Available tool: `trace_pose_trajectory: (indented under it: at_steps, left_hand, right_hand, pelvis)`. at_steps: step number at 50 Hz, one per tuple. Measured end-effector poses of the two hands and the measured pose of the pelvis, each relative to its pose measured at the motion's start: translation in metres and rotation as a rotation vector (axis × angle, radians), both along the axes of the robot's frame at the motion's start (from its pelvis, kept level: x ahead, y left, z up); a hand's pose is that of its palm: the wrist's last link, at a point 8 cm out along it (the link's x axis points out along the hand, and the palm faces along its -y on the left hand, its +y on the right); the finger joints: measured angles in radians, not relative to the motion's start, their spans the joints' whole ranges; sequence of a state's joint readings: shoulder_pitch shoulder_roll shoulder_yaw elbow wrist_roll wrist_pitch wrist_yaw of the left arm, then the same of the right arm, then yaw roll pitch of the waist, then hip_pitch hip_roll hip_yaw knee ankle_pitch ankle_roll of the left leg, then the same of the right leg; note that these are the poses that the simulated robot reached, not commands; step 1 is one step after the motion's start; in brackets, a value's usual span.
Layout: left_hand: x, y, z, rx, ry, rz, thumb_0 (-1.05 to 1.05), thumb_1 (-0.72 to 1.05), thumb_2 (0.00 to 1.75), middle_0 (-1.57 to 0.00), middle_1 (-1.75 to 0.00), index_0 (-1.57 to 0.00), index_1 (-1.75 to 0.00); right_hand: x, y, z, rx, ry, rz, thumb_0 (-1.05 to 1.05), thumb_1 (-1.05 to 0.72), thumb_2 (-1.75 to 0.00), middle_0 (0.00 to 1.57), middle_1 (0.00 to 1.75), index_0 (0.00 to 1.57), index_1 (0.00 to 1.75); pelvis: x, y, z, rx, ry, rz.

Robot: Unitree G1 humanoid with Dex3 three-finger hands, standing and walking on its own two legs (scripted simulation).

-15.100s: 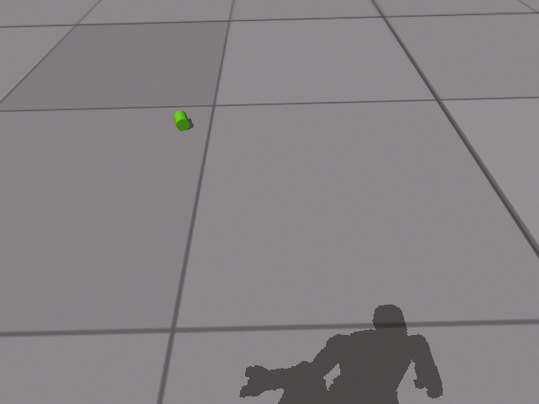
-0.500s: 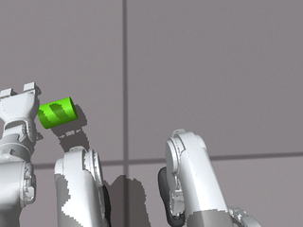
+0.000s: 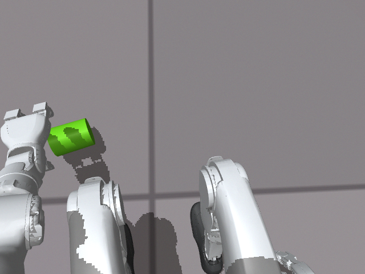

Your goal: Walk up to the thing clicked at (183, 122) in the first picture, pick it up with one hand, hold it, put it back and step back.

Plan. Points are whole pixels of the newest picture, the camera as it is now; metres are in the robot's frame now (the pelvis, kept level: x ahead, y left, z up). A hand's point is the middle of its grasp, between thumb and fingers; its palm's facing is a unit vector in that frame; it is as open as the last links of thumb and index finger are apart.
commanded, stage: rise first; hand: left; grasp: from above
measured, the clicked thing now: (72, 136) +0.48 +0.25 -0.29
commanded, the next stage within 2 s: approach in 0.18 s
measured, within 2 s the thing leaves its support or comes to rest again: neither
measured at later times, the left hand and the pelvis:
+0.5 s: hand (48, 135) +0.45 +0.27 -0.17, palm faces -0.43 -0.08 -0.90, open 13.8 cm; pelvis +0.00 +0.00 -0.01, yaw +0 degrees
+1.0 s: hand (56, 133) +0.46 +0.26 -0.20, palm faces -0.46 -0.12 -0.88, open 14.3 cm; pelvis +0.00 +0.00 -0.02, yaw -2 degrees
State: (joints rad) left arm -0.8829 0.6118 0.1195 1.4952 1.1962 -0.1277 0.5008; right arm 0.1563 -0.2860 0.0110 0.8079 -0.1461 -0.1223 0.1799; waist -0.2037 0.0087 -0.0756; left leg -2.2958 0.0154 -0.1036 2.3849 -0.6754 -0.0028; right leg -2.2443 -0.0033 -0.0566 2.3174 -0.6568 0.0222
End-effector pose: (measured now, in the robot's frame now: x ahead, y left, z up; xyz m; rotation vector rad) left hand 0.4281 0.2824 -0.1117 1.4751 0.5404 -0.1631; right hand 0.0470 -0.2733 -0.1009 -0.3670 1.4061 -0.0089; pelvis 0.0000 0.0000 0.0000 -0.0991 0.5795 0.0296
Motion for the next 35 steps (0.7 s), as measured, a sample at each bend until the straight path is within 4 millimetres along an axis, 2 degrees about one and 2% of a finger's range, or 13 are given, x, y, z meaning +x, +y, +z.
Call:
trace_pose_trajectory:
  at_steps: [21, 28, 32, 35]
  left_hand:
    - [0.009, -0.003, -0.002, 0.014, 0.003, -0.016, 0.0, -0.47, 0.94, -0.19, -0.91, -0.18, -0.93]
    - [0.041, -0.032, -0.004, -0.012, -0.03, -0.077, 0.0, -0.5, 0.96, -0.17, -0.95, -0.15, -0.96]
    - [0.064, -0.049, -0.003, -0.025, -0.075, -0.083, 0.0, -0.51, 0.98, -0.16, -0.96, -0.14, -0.98]
    - [0.075, -0.056, -0.004, -0.008, -0.08, -0.073, 0.0, -0.53, 0.99, -0.14, -0.97, -0.13, -0.98]
  right_hand:
    - [-0.001, 0.0, -0.004, 0.01, 0.005, 0.011, 0.0, -0.9, -0.9, 0.2, 0.3, 0.2, 0.3]
    - [-0.011, -0.001, -0.002, -0.001, 0.026, 0.026, 0.0, -0.9, -0.9, 0.2, 0.3, 0.2, 0.3]
    - [-0.023, -0.001, 0.001, -0.005, 0.045, 0.011, 0.0, -0.9, -0.9, 0.2, 0.3, 0.2, 0.3]
    - [-0.035, 0.001, 0.002, 0.003, 0.066, -0.012, 0.0, -0.9, -0.9, 0.2, 0.3, 0.2, 0.3]
  pelvis:
    - [0.001, 0.0, -0.004, 0.003, 0.0, 0.001]
    - [0.001, -0.001, -0.009, -0.004, -0.004, -0.004]
    - [0.002, -0.001, -0.012, -0.013, 0.0, -0.013]
    - [0.004, 0.0, -0.013, -0.016, 0.008, -0.019]
